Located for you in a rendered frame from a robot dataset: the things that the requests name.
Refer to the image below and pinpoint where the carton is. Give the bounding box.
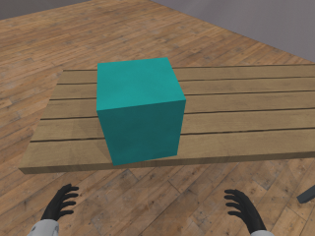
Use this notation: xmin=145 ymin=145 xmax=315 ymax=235
xmin=96 ymin=57 xmax=186 ymax=166

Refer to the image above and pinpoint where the robot left forearm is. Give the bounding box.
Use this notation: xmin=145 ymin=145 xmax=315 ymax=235
xmin=27 ymin=219 xmax=59 ymax=236

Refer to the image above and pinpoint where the robot left hand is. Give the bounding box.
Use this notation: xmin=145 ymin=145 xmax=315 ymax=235
xmin=40 ymin=183 xmax=80 ymax=221

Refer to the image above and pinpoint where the table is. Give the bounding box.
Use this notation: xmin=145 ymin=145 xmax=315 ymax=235
xmin=18 ymin=64 xmax=315 ymax=204

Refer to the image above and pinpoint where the robot right hand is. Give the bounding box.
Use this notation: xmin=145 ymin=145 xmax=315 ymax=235
xmin=224 ymin=189 xmax=267 ymax=234

